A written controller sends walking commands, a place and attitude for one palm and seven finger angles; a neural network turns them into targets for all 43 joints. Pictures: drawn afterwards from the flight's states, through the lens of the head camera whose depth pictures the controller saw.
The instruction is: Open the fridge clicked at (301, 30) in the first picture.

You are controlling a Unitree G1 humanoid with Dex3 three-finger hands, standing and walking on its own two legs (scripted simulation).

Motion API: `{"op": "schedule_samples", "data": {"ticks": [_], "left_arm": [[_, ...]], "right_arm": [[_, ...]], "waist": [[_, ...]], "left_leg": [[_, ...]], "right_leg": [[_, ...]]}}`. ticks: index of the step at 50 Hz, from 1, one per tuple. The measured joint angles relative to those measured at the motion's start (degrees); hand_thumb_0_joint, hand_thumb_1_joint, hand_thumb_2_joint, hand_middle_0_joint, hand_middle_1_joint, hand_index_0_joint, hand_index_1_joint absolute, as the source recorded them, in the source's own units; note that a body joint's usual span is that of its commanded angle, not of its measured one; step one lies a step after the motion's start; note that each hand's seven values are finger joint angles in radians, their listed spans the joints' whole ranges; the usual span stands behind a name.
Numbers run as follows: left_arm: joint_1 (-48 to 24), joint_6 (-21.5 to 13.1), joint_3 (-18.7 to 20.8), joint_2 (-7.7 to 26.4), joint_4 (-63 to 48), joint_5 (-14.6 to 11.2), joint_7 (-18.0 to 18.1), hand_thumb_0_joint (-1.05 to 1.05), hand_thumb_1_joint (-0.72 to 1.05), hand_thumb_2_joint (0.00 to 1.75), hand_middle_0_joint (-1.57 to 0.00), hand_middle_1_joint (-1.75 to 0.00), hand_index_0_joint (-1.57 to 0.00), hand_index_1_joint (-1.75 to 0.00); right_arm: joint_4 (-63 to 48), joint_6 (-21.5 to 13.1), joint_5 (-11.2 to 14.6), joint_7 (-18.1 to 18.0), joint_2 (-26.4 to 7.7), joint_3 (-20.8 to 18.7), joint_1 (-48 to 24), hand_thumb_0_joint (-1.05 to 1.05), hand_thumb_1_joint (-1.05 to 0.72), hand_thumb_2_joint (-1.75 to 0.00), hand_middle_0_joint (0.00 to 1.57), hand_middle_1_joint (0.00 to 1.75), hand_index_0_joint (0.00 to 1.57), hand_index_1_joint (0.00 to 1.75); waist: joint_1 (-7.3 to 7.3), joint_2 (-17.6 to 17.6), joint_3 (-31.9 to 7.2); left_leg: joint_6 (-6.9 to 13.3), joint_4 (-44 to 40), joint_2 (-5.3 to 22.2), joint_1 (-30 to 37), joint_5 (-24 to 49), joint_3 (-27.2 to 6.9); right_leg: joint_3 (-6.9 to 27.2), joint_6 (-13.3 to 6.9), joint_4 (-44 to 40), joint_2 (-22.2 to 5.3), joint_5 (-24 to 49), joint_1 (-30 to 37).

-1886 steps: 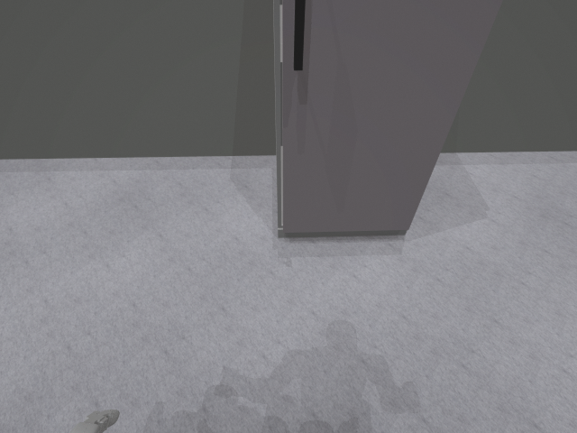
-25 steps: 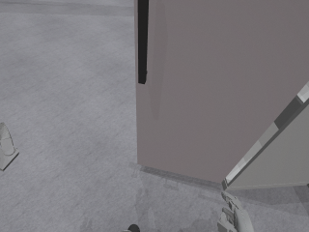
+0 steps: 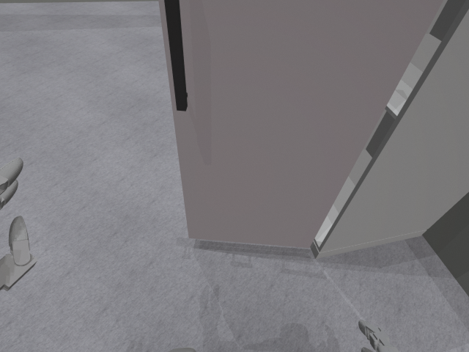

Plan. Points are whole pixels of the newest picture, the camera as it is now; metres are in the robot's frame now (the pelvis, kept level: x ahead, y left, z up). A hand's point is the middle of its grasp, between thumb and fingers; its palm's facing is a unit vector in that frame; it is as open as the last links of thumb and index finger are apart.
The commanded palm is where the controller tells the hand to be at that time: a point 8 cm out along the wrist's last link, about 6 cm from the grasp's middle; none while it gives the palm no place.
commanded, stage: stop stepping back and stand still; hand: left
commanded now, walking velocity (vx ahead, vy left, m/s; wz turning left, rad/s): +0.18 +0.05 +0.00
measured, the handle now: (176, 19) +0.66 +0.16 +0.25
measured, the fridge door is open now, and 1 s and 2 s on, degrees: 73 73 73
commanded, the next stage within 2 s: let the arm hang, fingers relaxed in 0.82 s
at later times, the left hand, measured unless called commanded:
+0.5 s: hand out of the picture +0.20 +0.30 +0.16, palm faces +0.44 -0.77 -0.47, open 7.4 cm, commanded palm +0.14 +0.34 +0.18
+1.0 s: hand (9, 283) +0.19 +0.32 +0.08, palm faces +0.30 -0.81 -0.51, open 7.4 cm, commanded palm none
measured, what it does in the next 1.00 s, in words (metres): steps on the spot: left foot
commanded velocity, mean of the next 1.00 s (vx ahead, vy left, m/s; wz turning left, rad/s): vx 0.02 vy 0.00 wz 0.00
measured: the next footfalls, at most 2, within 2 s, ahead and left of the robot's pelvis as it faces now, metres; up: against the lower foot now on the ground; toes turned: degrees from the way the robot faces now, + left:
left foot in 0.14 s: +0.04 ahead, +0.16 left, +0.00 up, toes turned +5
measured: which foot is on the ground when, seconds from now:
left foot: up 0.00-0.12, down 0.14-1.00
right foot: down 0.00-1.00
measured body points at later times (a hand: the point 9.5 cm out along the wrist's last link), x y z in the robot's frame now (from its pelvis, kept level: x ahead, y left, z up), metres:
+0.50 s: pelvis +0.00 +0.03 +0.00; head +0.01 +0.04 +0.45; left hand +0.17 +0.34 +0.19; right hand +0.18 -0.19 -0.08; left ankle +0.00 +0.15 -0.74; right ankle +0.01 -0.08 -0.74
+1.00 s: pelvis -0.02 +0.04 +0.00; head -0.01 +0.02 +0.45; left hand +0.17 +0.36 +0.11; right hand +0.16 -0.20 -0.11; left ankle +0.00 +0.15 -0.74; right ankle +0.01 -0.08 -0.74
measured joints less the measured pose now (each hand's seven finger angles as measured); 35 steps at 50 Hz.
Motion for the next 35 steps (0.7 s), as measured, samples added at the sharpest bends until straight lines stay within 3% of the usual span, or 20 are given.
{"op": "schedule_samples", "data": {"ticks": [3,7,8,11,14,19,27,35], "left_arm": [[-1.41,-1.38,0.59,-1.01,1.71,0.27,0.96,0.01,0.88,0.9,-0.22,-0.3,-0.22,-0.3],[-7.87,-1.33,0.08,-3.68,8.06,0.68,2.47,0.01,0.88,0.9,-0.22,-0.3,-0.22,-0.3],[-9.57,-1.15,-0.22,-4.34,9.5,0.71,2.66,0.01,0.88,0.9,-0.22,-0.3,-0.22,-0.3],[-11.72,-0.19,-0.69,-5.36,12.38,0.65,2.71,0.01,0.88,0.9,-0.21,-0.3,-0.21,-0.3],[-10.58,0.34,-1.42,-4.89,11.92,1.04,1.85,0.01,0.89,0.9,-0.21,-0.3,-0.21,-0.3],[-8.57,-1.55,-1.68,-3.16,6.73,0.9,0.85,0.01,0.88,0.9,-0.21,-0.3,-0.21,-0.3],[-6.98,-1.81,-0.03,-1.89,7.43,0.04,0.89,0.01,0.88,0.9,-0.22,-0.3,-0.22,-0.3],[-9.32,0.04,-1.8,-4.32,8.71,0.18,1.2,0.01,0.88,0.9,-0.21,-0.3,-0.21,-0.3]], "right_arm": [[2.61,-0.02,-0.29,-0.5,-0.26,-0.17,1.84,0.02,-0.91,-0.89,0.2,0.3,0.2,0.3],[3.48,-2.02,-0.21,-1.92,-1.78,-0.45,3.28,0.02,-0.9,-0.89,0.2,0.3,0.2,0.3],[3.69,-2.52,-0.18,-2.16,-2.11,-0.67,2.87,0.02,-0.9,-0.89,0.2,0.3,0.2,0.3],[4.05,-2.77,0.35,-2.08,-1.22,-0.26,0.38,0.02,-0.91,-0.89,0.2,0.3,0.2,0.3],[3.0,-3.33,0.32,-1.41,0.61,0.86,-0.98,0.02,-0.91,-0.89,0.2,0.3,0.2,0.3],[1.36,-3.99,-0.05,0.12,2.35,1.95,-3.07,0.02,-0.91,-0.89,0.2,0.3,0.21,0.3],[-0.08,-3.01,0.22,-0.31,1.66,1.8,-4.51,0.02,-0.9,-0.89,0.2,0.3,0.21,0.3],[-0.64,-3.02,0.08,-0.83,0.9,1.74,-4.76,0.02,-0.9,-0.89,0.2,0.3,0.21,0.3]], "waist": [[1.58,-0.64,-1.85],[1.28,1.95,-3.52],[0.89,2.76,-3.38],[0.86,2.79,-2.11],[-0.06,3.29,-2.12],[0.05,2.91,-0.78],[1.42,3.03,0.2],[2.07,2.93,1.31]], "left_leg": [[0.28,2.7,1.15,1.21,-1.06,0.22],[1.72,-11.99,3.84,10.63,-1.11,-0.07],[0.82,-13.98,4.05,11.35,2.14,-0.34],[-0.85,-12.28,3.32,12.01,3.42,0.71],[-1.06,-12.36,3.7,12.23,2.69,0.46],[-1.05,-12.0,4.07,11.03,2.8,0.02],[-0.11,-15.58,3.17,12.76,4.39,1.1],[0.36,-17.55,2.75,13.07,6.0,1.13]], "right_leg": [[0.52,0.49,-0.35,-0.8,-0.69,-0.01],[-1.17,1.61,3.4,-1.37,-3.13,-0.92],[-1.71,1.99,5.2,-1.61,-4.13,-1.48],[-0.66,3.16,7.49,-2.58,-5.22,-1.17],[-0.91,2.73,6.03,-2.15,-4.79,-0.29],[-1.34,2.55,4.67,-1.76,-3.97,-0.57],[-0.29,4.05,1.23,-2.55,-2.04,0.83],[-0.3,4.49,-1.11,-2.89,-0.22,1.36]]}}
